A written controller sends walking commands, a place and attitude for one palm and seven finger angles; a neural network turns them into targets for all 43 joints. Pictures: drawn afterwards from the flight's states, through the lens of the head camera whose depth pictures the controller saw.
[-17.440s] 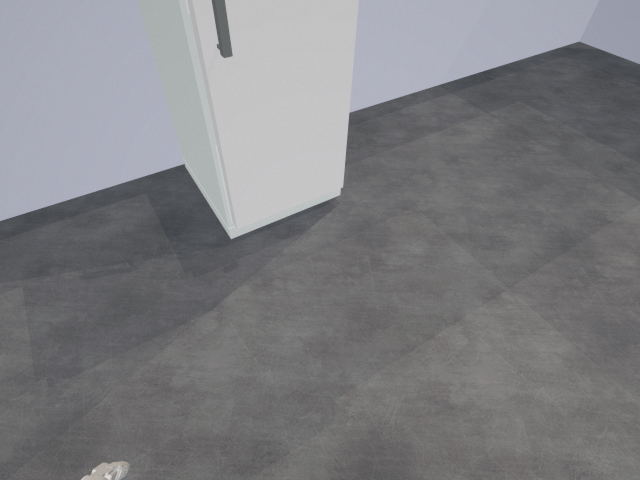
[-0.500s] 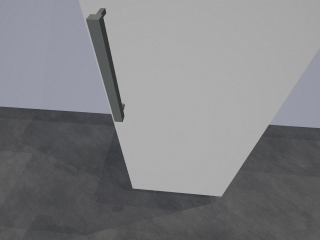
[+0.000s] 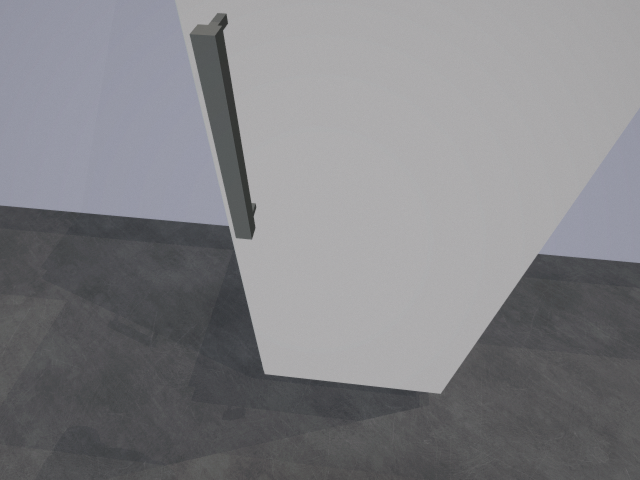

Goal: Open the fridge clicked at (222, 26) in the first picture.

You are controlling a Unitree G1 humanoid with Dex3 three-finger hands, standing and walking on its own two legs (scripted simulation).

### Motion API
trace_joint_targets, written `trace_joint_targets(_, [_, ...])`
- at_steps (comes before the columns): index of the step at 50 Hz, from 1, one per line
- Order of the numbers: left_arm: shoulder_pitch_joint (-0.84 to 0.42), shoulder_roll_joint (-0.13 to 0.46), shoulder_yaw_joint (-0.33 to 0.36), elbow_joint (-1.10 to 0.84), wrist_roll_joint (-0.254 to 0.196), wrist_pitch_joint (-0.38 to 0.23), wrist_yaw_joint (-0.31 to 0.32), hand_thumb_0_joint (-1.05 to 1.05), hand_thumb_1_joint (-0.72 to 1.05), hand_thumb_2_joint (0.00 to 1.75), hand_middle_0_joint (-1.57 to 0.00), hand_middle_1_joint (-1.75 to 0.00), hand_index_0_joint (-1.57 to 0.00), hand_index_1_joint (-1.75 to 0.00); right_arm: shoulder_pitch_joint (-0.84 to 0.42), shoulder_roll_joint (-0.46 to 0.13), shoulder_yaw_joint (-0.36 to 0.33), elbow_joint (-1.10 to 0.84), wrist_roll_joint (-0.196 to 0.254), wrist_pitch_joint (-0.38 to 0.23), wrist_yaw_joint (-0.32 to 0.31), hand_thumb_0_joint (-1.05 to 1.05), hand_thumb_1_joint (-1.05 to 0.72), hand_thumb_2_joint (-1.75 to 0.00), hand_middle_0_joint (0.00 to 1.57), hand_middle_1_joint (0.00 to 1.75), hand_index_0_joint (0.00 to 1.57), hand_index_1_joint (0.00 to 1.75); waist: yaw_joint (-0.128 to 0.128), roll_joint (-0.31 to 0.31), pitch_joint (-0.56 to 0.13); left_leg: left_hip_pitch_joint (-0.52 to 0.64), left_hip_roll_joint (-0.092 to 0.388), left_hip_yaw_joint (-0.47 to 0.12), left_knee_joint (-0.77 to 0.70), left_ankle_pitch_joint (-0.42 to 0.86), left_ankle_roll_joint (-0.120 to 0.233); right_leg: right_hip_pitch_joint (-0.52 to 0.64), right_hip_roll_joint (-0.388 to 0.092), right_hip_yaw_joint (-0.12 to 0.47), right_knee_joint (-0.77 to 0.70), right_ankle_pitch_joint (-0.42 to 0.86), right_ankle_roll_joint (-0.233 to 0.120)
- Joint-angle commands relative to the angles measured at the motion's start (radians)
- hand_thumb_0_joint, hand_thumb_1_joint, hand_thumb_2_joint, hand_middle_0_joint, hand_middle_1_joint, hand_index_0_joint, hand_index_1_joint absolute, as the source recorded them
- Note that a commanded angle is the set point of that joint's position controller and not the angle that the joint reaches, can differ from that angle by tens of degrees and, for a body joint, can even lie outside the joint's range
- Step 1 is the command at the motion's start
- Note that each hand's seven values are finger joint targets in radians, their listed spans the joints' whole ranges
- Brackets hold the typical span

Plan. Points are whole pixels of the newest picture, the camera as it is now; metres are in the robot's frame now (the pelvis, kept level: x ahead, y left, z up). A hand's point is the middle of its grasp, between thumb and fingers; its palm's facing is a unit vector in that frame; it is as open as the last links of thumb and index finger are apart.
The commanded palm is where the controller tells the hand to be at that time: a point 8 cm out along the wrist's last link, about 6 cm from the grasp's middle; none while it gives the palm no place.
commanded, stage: look again from close up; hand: left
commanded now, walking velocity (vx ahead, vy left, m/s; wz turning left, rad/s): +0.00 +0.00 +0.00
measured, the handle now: (234, 144) +0.48 +0.15 +0.17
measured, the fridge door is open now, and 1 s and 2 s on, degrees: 0 0 0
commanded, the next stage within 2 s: raise the hand to about handle height in 0.02 s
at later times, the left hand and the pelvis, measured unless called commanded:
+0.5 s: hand (172, 451) +0.16 +0.18 -0.01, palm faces -0.10 -1.00 +0.00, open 8.4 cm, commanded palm +0.12 +0.25 -0.01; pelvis -0.02 +0.01 -0.04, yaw +0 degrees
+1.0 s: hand (84, 376) +0.20 +0.26 +0.08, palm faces +0.07 -0.99 -0.08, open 11.4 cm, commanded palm +0.16 +0.30 +0.08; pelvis -0.02 +0.02 -0.03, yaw +1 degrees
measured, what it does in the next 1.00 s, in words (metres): stands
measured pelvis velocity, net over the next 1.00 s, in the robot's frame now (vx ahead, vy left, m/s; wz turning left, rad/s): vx -0.02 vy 0.02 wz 0.02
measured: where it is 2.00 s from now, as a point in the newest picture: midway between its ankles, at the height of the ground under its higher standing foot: outside the picture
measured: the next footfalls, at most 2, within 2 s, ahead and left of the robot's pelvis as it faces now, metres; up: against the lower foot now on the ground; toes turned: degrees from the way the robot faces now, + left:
none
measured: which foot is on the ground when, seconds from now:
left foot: down 0.00-1.00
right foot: down 0.00-1.00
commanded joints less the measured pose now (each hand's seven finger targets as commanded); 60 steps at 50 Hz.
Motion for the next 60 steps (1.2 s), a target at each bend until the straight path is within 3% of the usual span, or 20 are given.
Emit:
trace_joint_targets(1, [0.032,0.129,0.025,-0.033,-0.006,-0.016,0.006,0.0,0.9,0.9,-0.2,-0.3,-0.2,-0.3,0.06,-0.11,-0.015,-0.027,-0.002,-0.016,-0.003,0.0,-0.9,-0.9,0.2,0.3,0.2,0.3,-0.003,0.008,0.017,-0.073,0.085,-0.07,-0.077,0.105,0.028,0.004,-0.128,0.134,-0.1,0.074,-0.018])
trace_joint_targets(5, [0.04,0.127,0.023,-0.03,-0.007,-0.018,0.008,0.0,0.9,0.9,-0.2,-0.3,-0.2,-0.3,0.059,-0.11,-0.014,-0.025,-0.001,-0.02,-0.004,0.0,-0.9,-0.9,0.2,0.3,0.2,0.3,-0.001,0.016,-0.014,-0.062,0.091,-0.074,-0.075,0.139,0.029,0.028,-0.128,0.124,-0.081,0.133,-0.018])
trace_joint_targets(6, [0.161,0.101,0.018,0.018,-0.001,-0.029,0.049,0.0,0.9,0.9,-0.2,-0.3,-0.2,-0.3,-0.041,-0.11,-0.02,-0.092,0.013,-0.024,0.006,0.0,-0.9,-0.9,0.2,0.3,0.2,0.3,0.039,0.019,-0.017,-0.108,0.1,-0.01,0.131,0.128,0.002,0.026,-0.192,0.16,-0.058,0.511,0.019])
trace_joint_targets(7, [-0.588,0.346,0.166,-1.515,-0.23,-0.255,0.03,0.0,0.88,0.89,-0.2,-0.32,-0.2,-0.32,-0.011,-0.273,-0.037,-0.457,0.063,-0.172,-0.045,0.0,-0.9,-0.9,0.2,0.3,0.2,0.3,-0.083,0.179,-0.485,0.113,-0.027,-0.033,-0.011,0.199,0.032,0.152,-0.09,0.112,-0.004,0.351,0.007])
trace_joint_targets(8, [-0.419,0.418,0.242,-1.445,-0.168,-0.237,0.075,0.0,0.85,0.88,-0.2,-0.33,-0.2,-0.33,-0.108,-0.169,0.002,-0.412,0.065,-0.248,-0.081,0.0,-0.9,-0.9,0.2,0.3,0.2,0.3,-0.023,0.286,-0.353,0.112,-0.01,0.032,0.0,0.225,0.031,0.098,-0.042,0.1,0.025,0.226,-0.004])
trace_joint_targets(9, [-0.133,0.221,0.131,-1.258,-0.16,-0.194,0.093,0.0,0.83,0.87,-0.21,-0.34,-0.21,-0.34,-0.074,-0.192,-0.016,-0.387,0.044,-0.283,-0.083,0.0,-0.9,-0.9,0.2,0.3,0.2,0.3,-0.01,0.277,-0.369,0.037,-0.003,0.006,-0.009,0.215,0.019,0.09,-0.038,0.016,0.048,0.116,-0.009])
trace_joint_targets(10, [0.173,-0.024,0.008,-0.998,-0.172,-0.089,0.092,0.0,0.81,0.86,-0.21,-0.36,-0.21,-0.36,-0.07,-0.128,-0.014,-0.366,0.066,-0.292,-0.071,0.0,-0.9,-0.9,0.2,0.3,0.2,0.3,-0.026,0.125,-0.177,-0.054,0.011,-0.025,-0.012,0.157,0.018,-0.016,-0.029,-0.008,0.022,0.077,0.002])
trace_joint_targets(13, [0.034,0.062,0.101,-1.153,-0.204,-0.211,0.019,0.0,0.74,0.83,-0.21,-0.4,-0.21,-0.4,-0.084,-0.2,-0.055,-0.501,0.052,-0.331,-0.059,0.0,-0.9,-0.9,0.2,0.3,0.2,0.3,-0.048,-0.061,-0.012,-0.183,-0.011,-0.048,0.064,0.014,0.022,-0.165,-0.033,-0.025,0.015,-0.084,0.022])
trace_joint_targets(15, [0.309,-0.013,0.114,-0.937,-0.231,-0.314,-0.072,0.0,0.69,0.81,-0.22,-0.43,-0.22,-0.43,-0.094,-0.188,-0.068,-0.545,0.034,-0.332,-0.036,0.0,-0.9,-0.9,0.2,0.3,0.2,0.3,0.015,-0.271,0.029,-0.329,-0.018,-0.041,0.142,-0.031,0.013,-0.26,-0.019,-0.035,0.08,-0.174,0.027])
trace_joint_targets(17, [0.454,-0.021,0.135,-0.893,-0.267,-0.437,-0.205,0.0,0.64,0.79,-0.22,-0.47,-0.22,-0.47,-0.121,-0.193,-0.086,-0.606,0.028,-0.319,-0.004,0.0,-0.9,-0.9,0.2,0.3,0.2,0.3,0.042,-0.345,0.017,-0.445,-0.034,-0.017,0.23,-0.06,0.004,-0.28,-0.022,-0.008,0.144,-0.177,0.026])
trace_joint_targets(20, [0.472,0.111,0.217,-0.908,-0.269,-0.505,-0.404,0.0,0.57,0.76,-0.22,-0.51,-0.22,-0.51,-0.169,-0.229,-0.105,-0.724,0.038,-0.292,0.036,0.0,-0.9,-0.9,0.2,0.3,0.2,0.3,0.053,-0.156,-0.084,-0.45,-0.059,0.015,0.321,0.012,0.002,-0.218,-0.043,0.03,0.231,-0.001,0.001])
trace_joint_targets(24, [0.306,0.183,0.312,-1.262,-0.335,-0.44,-0.414,0.0,0.48,0.72,-0.23,-0.57,-0.23,-0.57,-0.17,-0.201,-0.088,-0.825,0.049,-0.264,0.011,0.0,-0.9,-0.9,0.2,0.3,0.2,0.3,0.072,0.052,-0.251,-0.447,-0.06,0.03,0.343,0.011,0.02,-0.222,-0.04,0.047,0.277,-0.041,0.01])
trace_joint_targets(27, [0.103,0.172,0.299,-1.534,-0.343,-0.497,-0.311,0.0,0.41,0.69,-0.24,-0.62,-0.24,-0.62,-0.098,-0.171,-0.071,-0.818,0.04,-0.277,-0.008,0.0,-0.9,-0.9,0.2,0.3,0.2,0.3,0.017,0.169,-0.303,-0.353,-0.035,-0.016,0.359,0.036,0.026,-0.282,-0.013,0.026,0.303,-0.02,0.006])
trace_joint_targets(31, [-0.003,0.128,0.15,-1.595,-0.278,-0.581,-0.268,0.0,0.32,0.65,-0.24,-0.68,-0.24,-0.68,-0.039,-0.188,-0.048,-0.743,0.036,-0.301,-0.024,0.0,-0.9,-0.9,0.2,0.3,0.2,0.3,-0.067,0.174,-0.238,-0.322,-0.007,-0.07,0.381,0.019,0.034,-0.397,0.002,0.001,0.323,-0.041,0.002])
trace_joint_targets(34, [-0.06,0.149,0.099,-1.487,-0.275,-0.525,-0.341,0.0,0.25,0.62,-0.25,-0.72,-0.25,-0.72,-0.048,-0.212,-0.035,-0.721,0.056,-0.322,-0.042,0.0,-0.9,-0.9,0.2,0.3,0.2,0.3,-0.099,0.123,-0.165,-0.358,-0.002,-0.097,0.355,-0.093,0.04,-0.391,0.0,0.01,0.277,-0.126,0.011])
trace_joint_targets(38, [0.074,0.28,0.265,-1.215,-0.271,-0.276,-0.414,0.0,0.15,0.58,-0.25,-0.78,-0.25,-0.78,-0.088,-0.221,-0.036,-0.729,0.083,-0.304,-0.065,0.0,-0.9,-0.9,0.2,0.3,0.2,0.3,-0.013,0.006,-0.164,-0.413,-0.006,-0.09,0.277,-0.142,0.04,-0.276,-0.014,0.023,0.201,-0.205,0.015])
trace_joint_targets(42, [0.078,0.332,0.433,-1.352,-0.377,-0.121,-0.388,0.0,0.06,0.54,-0.26,-0.84,-0.26,-0.84,-0.145,-0.185,-0.01,-0.787,0.075,-0.29,-0.068,0.0,-0.9,-0.9,0.2,0.3,0.2,0.3,0.063,-0.014,-0.3,-0.348,-0.017,-0.078,0.235,0.017,0.03,-0.107,-0.024,-0.014,0.201,-0.047,0.022])
trace_joint_targets(45, [0.085,0.328,0.513,-1.447,-0.44,-0.148,-0.336,0.0,-0.01,0.51,-0.27,-0.88,-0.27,-0.88,-0.132,-0.163,0.0,-0.776,0.069,-0.309,-0.058,0.0,-0.9,-0.9,0.2,0.3,0.2,0.3,0.078,0.007,-0.305,-0.313,-0.011,-0.071,0.218,0.132,0.017,-0.064,-0.008,-0.034,0.205,0.082,0.015])
trace_joint_targets(51, [-0.021,0.251,0.345,-1.439,-0.375,-0.198,-0.373,0.0,-0.15,0.45,-0.27,-0.98,-0.27,-0.98,-0.063,-0.201,-0.009,-0.714,0.07,-0.37,-0.042,0.0,-0.9,-0.9,0.2,0.3,0.2,0.3,0.005,0.109,-0.212,-0.231,0.0,-0.066,0.194,0.143,0.017,-0.145,-0.001,-0.03,0.17,0.097,0.017])
trace_joint_targets(60, [-0.289,0.468,0.533,-1.444,-0.394,-0.1,-0.418,0.0,-0.36,0.36,-0.29,-1.11,-0.29,-1.11,-0.11,-0.213,0.006,-0.704,0.077,-0.374,-0.09,0.0,-0.9,-0.9,0.2,0.3,0.2,0.3,0.043,0.097,-0.223,-0.136,-0.01,-0.09,0.106,0.114,0.03,-0.04,-0.009,-0.026,0.083,0.043,0.012])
